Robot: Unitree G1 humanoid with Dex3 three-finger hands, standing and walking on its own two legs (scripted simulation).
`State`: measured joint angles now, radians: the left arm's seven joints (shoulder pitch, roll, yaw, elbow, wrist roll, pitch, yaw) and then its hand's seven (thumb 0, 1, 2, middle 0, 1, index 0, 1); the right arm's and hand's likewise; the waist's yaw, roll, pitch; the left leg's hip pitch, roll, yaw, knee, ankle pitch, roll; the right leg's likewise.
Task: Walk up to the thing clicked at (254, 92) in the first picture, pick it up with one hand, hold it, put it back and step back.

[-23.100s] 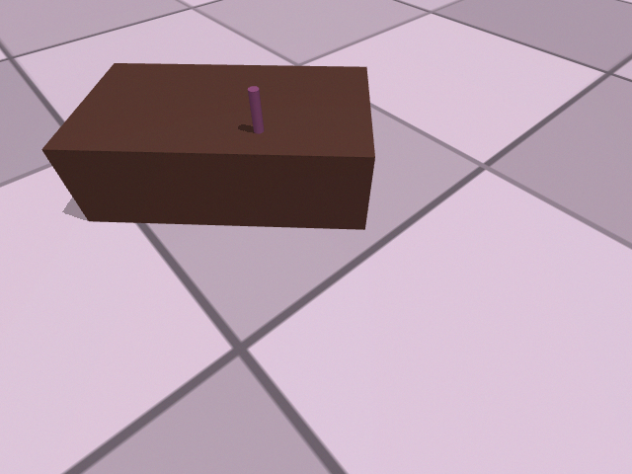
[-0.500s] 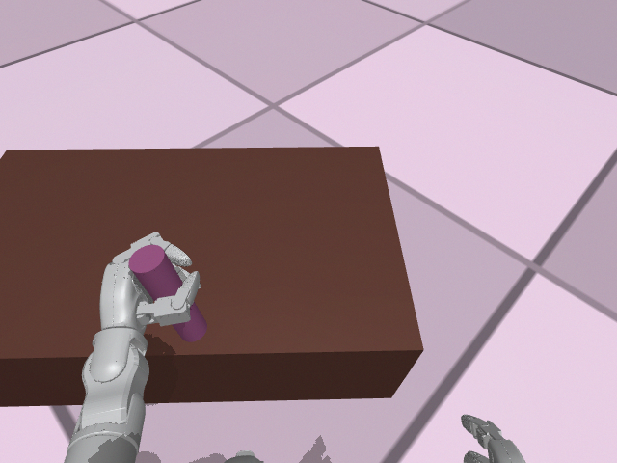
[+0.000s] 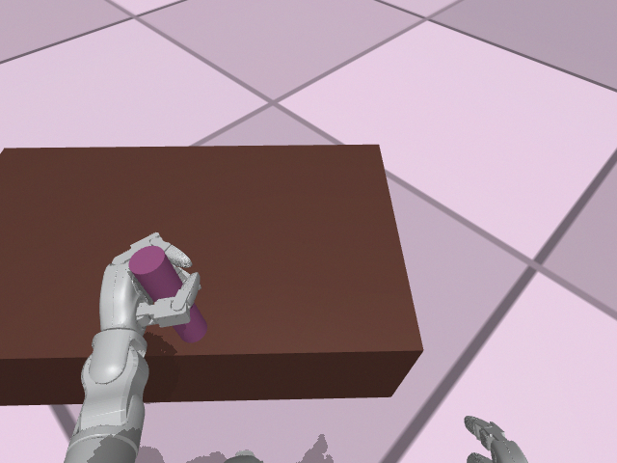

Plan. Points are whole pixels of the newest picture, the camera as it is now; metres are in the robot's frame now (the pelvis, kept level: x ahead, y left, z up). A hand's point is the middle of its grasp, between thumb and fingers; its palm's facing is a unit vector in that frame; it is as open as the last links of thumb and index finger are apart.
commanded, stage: hold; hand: left
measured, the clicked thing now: (173, 299) +0.33 +0.18 +0.02
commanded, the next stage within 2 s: crouch in 0.78 s
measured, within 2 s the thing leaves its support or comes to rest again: neither
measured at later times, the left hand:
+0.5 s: hand (174, 287) +0.33 +0.17 +0.05, palm faces +0.08 -1.00 +0.00, open 5.6 cm
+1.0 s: hand (172, 284) +0.34 +0.18 +0.05, palm faces +0.09 -1.00 -0.01, open 5.6 cm
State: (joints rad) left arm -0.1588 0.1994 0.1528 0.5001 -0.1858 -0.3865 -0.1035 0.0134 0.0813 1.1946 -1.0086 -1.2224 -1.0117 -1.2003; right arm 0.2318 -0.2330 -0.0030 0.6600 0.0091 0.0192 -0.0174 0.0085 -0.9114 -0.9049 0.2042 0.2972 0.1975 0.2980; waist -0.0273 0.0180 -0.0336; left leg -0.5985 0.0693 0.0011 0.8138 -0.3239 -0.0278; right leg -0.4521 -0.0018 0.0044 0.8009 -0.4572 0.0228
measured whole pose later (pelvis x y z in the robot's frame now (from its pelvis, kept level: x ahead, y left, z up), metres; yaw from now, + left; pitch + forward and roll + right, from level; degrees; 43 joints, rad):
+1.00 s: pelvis +0.00 +0.00 +0.00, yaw +0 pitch +6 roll -1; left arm -0.18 0.20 0.17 0.54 -0.18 -0.40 -0.09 0.01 0.08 1.19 -1.01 -1.22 -1.01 -1.20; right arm 0.23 -0.23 0.00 0.66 0.01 0.02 -0.02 0.01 -0.91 -0.90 0.20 0.30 0.20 0.30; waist -0.03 0.02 -0.04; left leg -0.61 0.07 0.00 0.82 -0.33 -0.03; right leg -0.46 0.00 0.01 0.81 -0.46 0.02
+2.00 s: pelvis -0.04 +0.00 -0.16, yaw -5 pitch +33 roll -6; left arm -0.93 0.52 0.46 1.17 -0.02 -0.53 -0.08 0.01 0.08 1.20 -1.02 -1.21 -1.02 -1.19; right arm 0.23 -0.23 0.04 0.70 -0.09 0.06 0.06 0.00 -0.92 -0.90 0.21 0.30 0.20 0.30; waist -0.18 0.03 -0.16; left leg -1.62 0.12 -0.09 1.55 -0.52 -0.03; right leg -1.44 0.06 -0.03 1.54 -0.68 0.03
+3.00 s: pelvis -0.06 +0.00 -0.27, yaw -9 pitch +37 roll -8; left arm -1.18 0.72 0.48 1.25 0.04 -0.44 -0.10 0.01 0.08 1.20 -1.03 -1.22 -1.02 -1.19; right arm 0.22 -0.24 0.11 0.67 -0.11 0.09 0.06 0.00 -0.91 -0.90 0.20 0.30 0.20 0.30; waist -0.23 0.02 -0.11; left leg -2.02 0.12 -0.14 1.92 -0.56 -0.03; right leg -1.83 0.09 -0.04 1.93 -0.75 0.04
